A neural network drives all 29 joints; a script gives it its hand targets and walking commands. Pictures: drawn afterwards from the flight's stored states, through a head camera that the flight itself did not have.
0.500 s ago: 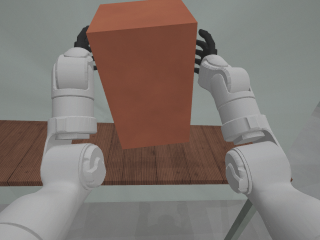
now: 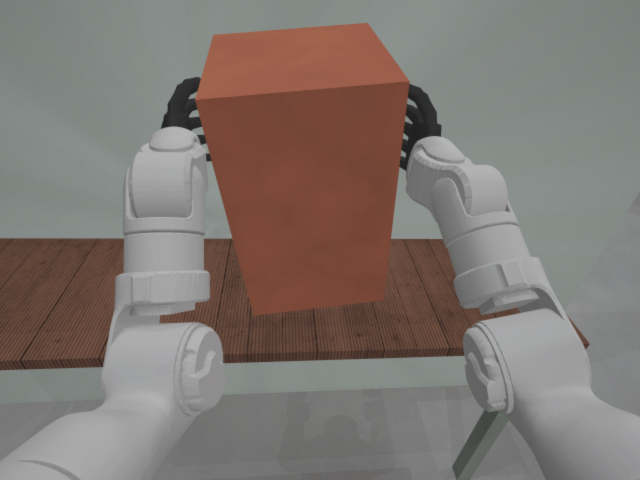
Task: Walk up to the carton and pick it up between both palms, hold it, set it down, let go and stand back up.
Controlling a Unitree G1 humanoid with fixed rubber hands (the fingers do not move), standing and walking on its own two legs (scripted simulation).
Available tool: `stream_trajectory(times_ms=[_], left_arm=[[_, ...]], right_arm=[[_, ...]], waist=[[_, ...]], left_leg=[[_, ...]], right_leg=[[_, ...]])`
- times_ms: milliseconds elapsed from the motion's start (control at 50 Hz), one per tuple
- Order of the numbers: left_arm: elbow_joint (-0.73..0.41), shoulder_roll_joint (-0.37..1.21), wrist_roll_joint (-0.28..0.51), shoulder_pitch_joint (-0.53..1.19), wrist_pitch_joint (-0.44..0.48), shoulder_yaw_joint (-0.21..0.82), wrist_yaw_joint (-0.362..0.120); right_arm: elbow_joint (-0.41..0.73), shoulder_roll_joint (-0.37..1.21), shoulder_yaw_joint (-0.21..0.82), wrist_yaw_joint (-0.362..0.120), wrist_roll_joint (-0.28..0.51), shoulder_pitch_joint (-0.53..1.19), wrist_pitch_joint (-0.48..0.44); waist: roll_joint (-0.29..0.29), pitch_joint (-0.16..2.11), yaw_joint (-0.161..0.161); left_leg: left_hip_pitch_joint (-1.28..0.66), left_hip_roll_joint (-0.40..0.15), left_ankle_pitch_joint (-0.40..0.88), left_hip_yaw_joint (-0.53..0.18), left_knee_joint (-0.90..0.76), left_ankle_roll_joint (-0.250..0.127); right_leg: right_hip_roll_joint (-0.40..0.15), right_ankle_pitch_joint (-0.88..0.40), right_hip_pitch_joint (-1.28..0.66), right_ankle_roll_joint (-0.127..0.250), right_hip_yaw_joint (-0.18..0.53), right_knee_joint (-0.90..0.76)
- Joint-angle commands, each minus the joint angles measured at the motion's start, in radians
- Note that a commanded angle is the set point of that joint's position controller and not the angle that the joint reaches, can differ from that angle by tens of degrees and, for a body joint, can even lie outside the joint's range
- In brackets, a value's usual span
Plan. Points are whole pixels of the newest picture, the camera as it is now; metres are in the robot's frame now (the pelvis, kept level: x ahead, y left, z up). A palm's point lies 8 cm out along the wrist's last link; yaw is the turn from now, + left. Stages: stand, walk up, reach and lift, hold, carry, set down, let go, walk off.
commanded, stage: hold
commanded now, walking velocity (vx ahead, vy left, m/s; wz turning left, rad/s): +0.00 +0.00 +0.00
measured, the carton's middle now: (306, 179) +0.38 +0.01 +0.25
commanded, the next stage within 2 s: none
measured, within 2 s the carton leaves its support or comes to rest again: neither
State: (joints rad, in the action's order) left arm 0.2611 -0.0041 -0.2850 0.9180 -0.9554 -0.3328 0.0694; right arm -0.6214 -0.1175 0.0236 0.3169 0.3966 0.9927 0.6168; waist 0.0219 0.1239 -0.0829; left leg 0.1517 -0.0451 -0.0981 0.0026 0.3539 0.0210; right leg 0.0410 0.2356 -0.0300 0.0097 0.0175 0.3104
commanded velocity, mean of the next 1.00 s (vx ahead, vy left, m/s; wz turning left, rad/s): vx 0.00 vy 0.00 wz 0.00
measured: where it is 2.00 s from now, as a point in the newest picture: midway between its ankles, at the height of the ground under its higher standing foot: outside the picture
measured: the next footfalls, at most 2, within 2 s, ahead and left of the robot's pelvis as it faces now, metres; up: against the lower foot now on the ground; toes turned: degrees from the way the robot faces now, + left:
none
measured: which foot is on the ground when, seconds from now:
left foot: down 0.00-1.00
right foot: down 0.00-1.00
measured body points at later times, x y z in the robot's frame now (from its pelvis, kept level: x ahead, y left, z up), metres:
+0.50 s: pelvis +0.01 +0.00 +0.00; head -0.08 +0.02 +0.44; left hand +0.39 +0.16 +0.30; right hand +0.39 -0.11 +0.30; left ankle +0.07 +0.13 -0.75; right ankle -0.03 -0.11 -0.75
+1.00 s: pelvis +0.00 +0.00 +0.00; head -0.09 +0.01 +0.44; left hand +0.38 +0.15 +0.30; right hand +0.38 -0.12 +0.30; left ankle +0.07 +0.13 -0.75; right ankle -0.03 -0.11 -0.75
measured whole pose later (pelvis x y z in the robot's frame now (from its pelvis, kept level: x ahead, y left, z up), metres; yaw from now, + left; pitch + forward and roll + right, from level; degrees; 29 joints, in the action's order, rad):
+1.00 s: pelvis +0.00 +0.00 +0.00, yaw +0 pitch -6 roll -1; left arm 0.30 -0.01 -0.28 0.92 -0.94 -0.35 0.05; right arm -0.67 -0.13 0.07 0.33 0.41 1.03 0.62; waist 0.01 0.13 -0.08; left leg 0.16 -0.04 -0.11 0.00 0.37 0.02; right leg 0.04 0.25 -0.03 0.01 0.02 0.32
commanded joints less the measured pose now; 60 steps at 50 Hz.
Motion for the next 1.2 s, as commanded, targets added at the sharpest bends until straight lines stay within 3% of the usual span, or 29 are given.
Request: stream_trajectory(times_ms=[0, 60, 80, 140, 260, 380, 460, 480, 580, 660, 680, 740, 760, 820, 860, 960, 1040, 1080, 1160, 1180], left_arm=[[0.029, 0.541, 0.155, 0.746, 0.096, 0.357, -0.182], [0.061, 0.543, 0.163, 0.798, 0.113, 0.342, -0.192], [0.071, 0.535, 0.161, 0.802, 0.117, 0.327, -0.192], [0.055, 0.529, 0.175, 0.885, 0.142, 0.323, -0.183], [0.106, 0.514, 0.171, 0.833, 0.129, 0.293, -0.184], [0.021, 0.559, 0.189, 0.805, 0.115, 0.358, -0.198], [-0.094, 0.610, 0.223, 0.816, 0.095, 0.446, -0.189], [-0.120, 0.621, 0.228, 0.801, 0.081, 0.458, -0.185], [-0.176, 0.630, 0.222, 0.798, 0.075, 0.496, -0.169], [-0.190, 0.641, 0.212, 0.809, 0.088, 0.498, -0.156], [-0.200, 0.637, 0.209, 0.814, 0.090, 0.489, -0.151], [-0.192, 0.634, 0.219, 0.816, 0.092, 0.494, -0.142], [-0.139, 0.619, 0.210, 0.800, 0.090, 0.475, -0.142], [-0.141, 0.592, 0.203, 0.805, 0.104, 0.444, -0.139], [-0.085, 0.569, 0.192, 0.789, 0.105, 0.411, -0.142], [-0.004, 0.563, 0.187, 0.816, 0.114, 0.383, -0.157], [0.012, 0.555, 0.202, 0.835, 0.128, 0.368, -0.156], [0.013, 0.560, 0.213, 0.854, 0.134, 0.380, -0.155], [0.080, 0.534, 0.190, 0.867, 0.133, 0.323, -0.159], [0.081, 0.547, 0.190, 0.855, 0.130, 0.335, -0.163]], right_arm=[[0.299, 0.658, 0.255, -0.078, 0.109, 0.960, -0.046], [0.256, 0.667, 0.239, -0.077, 0.106, 0.985, -0.048], [0.259, 0.672, 0.245, -0.079, 0.109, 0.994, -0.051], [0.225, 0.698, 0.242, -0.088, 0.121, 1.014, -0.050], [0.224, 0.670, 0.254, -0.076, 0.148, 0.998, -0.050], [0.279, 0.628, 0.252, -0.061, 0.168, 0.956, -0.046], [0.338, 0.602, 0.259, -0.060, 0.196, 0.924, -0.040], [0.396, 0.594, 0.278, -0.057, 0.206, 0.947, -0.050], [0.379, 0.588, 0.273, -0.070, 0.199, 0.911, -0.032], [0.323, 0.607, 0.265, -0.089, 0.184, 0.894, -0.028], [0.315, 0.610, 0.274, -0.095, 0.188, 0.896, -0.027], [0.352, 0.634, 0.292, -0.096, 0.192, 0.931, -0.039], [0.325, 0.620, 0.277, -0.096, 0.183, 0.933, -0.034], [0.322, 0.657, 0.295, -0.094, 0.173, 0.933, -0.034], [0.295, 0.657, 0.297, -0.090, 0.168, 0.932, -0.027], [0.240, 0.662, 0.247, -0.091, 0.136, 0.941, -0.028], [0.268, 0.686, 0.264, -0.086, 0.148, 0.983, -0.039], [0.296, 0.691, 0.267, -0.083, 0.150, 1.001, -0.048], [0.225, 0.683, 0.242, -0.084, 0.137, 1.007, -0.037], [0.226, 0.675, 0.240, -0.084, 0.135, 0.997, -0.040]], waist=[[-0.001, 0.319, 0.005], [-0.003, 0.307, -0.001], [0.003, 0.312, 0.019], [-0.007, 0.349, 0.025], [0.007, 0.324, 0.035], [-0.046, 0.365, -0.015], [-0.137, 0.414, -0.053], [-0.143, 0.440, -0.037], [-0.169, 0.417, -0.045], [-0.155, 0.376, -0.041], [-0.150, 0.384, -0.026], [-0.135, 0.423, -0.011], [-0.127, 0.384, -0.009], [-0.070, 0.418, 0.010], [-0.043, 0.381, 0.016], [-0.035, 0.318, 0.006], [-0.009, 0.372, 0.018], [-0.023, 0.393, 0.017], [0.005, 0.334, 0.023], [-0.016, 0.340, 0.019]], left_leg=[[-0.345, 0.061, 0.024, 0.004, -0.002, -0.051], [-0.337, 0.058, 0.030, 0.004, 0.000, -0.050], [-0.338, 0.058, 0.043, 0.005, 0.001, -0.053], [-0.330, 0.059, 0.055, 0.004, 0.004, -0.049], [-0.353, 0.054, 0.130, -0.003, 0.025, -0.042], [-0.384, 0.055, 0.208, -0.012, 0.048, -0.005], [-0.423, 0.053, 0.289, -0.022, 0.077, 0.033], [-0.425, 0.053, 0.306, -0.022, 0.086, 0.037], [-0.415, 0.052, 0.305, -0.022, 0.075, 0.046], [-0.389, 0.042, 0.261, -0.024, 0.050, 0.043], [-0.396, 0.041, 0.268, -0.024, 0.050, 0.041], [-0.406, 0.044, 0.272, -0.023, 0.057, 0.030], [-0.395, 0.047, 0.249, -0.022, 0.054, 0.025], [-0.386, 0.051, 0.212, -0.015, 0.041, 0.000], [-0.382, 0.054, 0.186, -0.013, 0.036, -0.011], [-0.340, 0.053, 0.081, -0.003, 0.011, -0.022], [-0.345, 0.061, 0.107, -0.005, 0.030, -0.034], [-0.357, 0.060, 0.117, -0.010, 0.041, -0.032], [-0.326, 0.058, 0.052, -0.008, 0.016, -0.045], [-0.323, 0.056, 0.056, -0.007, 0.017, -0.039]], right_leg=[[-0.001, -0.212, 0.249, -0.127, 0.005, -0.110], [0.002, -0.213, 0.266, -0.124, -0.002, -0.111], [0.002, -0.217, 0.261, -0.124, -0.004, -0.112], [0.005, -0.189, 0.266, -0.123, -0.004, -0.107], [0.013, -0.270, 0.256, -0.125, -0.005, -0.106], [0.019, -0.337, 0.216, -0.114, -0.012, -0.096], [0.028, -0.369, 0.198, -0.100, -0.014, -0.082], [0.033, -0.373, 0.190, -0.101, -0.022, -0.075], [0.045, -0.299, 0.194, -0.089, -0.037, -0.064], [0.049, -0.229, 0.218, -0.081, -0.035, -0.060], [0.051, -0.219, 0.220, -0.081, -0.035, -0.059], [0.052, -0.240, 0.225, -0.088, -0.033, -0.058], [0.047, -0.225, 0.237, -0.089, -0.031, -0.066], [0.043, -0.232, 0.221, -0.102, -0.024, -0.065], [0.034, -0.237, 0.231, -0.113, -0.018, -0.075], [0.024, -0.159, 0.278, -0.110, -0.011, -0.100], [0.017, -0.218, 0.262, -0.124, -0.005, -0.097], [0.014, -0.245, 0.269, -0.128, -0.005, -0.094], [0.005, -0.188, 0.286, -0.128, 0.003, -0.110], [0.003, -0.196, 0.278, -0.120, 0.005, -0.109]])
